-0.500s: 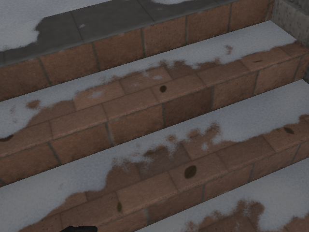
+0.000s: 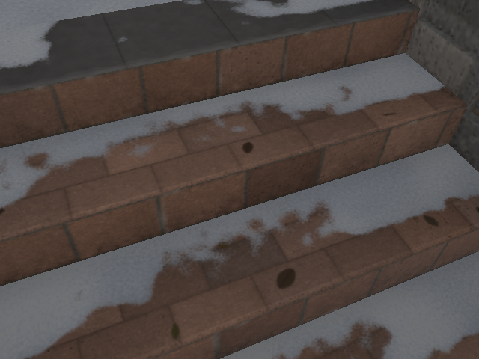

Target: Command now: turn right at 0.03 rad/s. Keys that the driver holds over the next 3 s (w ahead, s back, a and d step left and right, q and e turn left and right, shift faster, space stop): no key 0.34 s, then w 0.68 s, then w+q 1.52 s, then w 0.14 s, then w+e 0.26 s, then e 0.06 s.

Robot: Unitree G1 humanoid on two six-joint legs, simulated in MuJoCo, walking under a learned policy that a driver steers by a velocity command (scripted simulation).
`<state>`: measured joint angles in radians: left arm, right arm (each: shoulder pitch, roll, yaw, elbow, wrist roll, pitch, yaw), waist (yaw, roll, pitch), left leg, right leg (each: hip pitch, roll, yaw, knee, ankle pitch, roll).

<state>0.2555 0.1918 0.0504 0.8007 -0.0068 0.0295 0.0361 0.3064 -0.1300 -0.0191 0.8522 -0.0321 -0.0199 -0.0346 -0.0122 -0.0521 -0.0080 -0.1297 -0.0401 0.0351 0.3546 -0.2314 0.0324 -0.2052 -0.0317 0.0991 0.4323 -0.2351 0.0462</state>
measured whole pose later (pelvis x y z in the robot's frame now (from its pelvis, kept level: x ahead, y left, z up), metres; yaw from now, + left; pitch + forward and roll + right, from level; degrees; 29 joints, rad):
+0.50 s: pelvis +0.02 +0.00 +0.00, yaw +0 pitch +1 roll +1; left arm 0.37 0.18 0.05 0.96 -0.03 0.02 0.06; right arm 0.39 -0.17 -0.03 0.96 -0.01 -0.01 -0.05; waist -0.04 -0.02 -0.06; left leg -0.11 -0.04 0.03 0.34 -0.26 0.07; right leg -0.32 -0.05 0.03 0.74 -0.39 0.03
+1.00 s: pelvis +0.17 -0.10 +0.01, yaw +1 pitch +3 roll +2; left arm 0.56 0.05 -0.07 1.11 0.02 -0.03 -0.01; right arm 0.04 -0.06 0.13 0.65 0.02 -0.06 0.04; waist 0.02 0.02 -0.05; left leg -1.31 0.01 0.02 1.97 -0.12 0.10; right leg -0.08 -0.02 -0.06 0.30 -0.26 -0.05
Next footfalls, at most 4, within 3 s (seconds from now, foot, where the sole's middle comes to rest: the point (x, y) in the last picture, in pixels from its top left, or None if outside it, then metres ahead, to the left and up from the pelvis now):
0.74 right None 0.14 -0.18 -0.78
1.12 left None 0.34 -0.03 -0.63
1.62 right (324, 242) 0.71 -0.21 -0.48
2.20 left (173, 150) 0.88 0.18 -0.32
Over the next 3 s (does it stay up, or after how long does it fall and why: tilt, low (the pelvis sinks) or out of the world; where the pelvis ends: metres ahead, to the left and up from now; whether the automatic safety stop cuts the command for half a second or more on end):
stays up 1.15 0.31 0.59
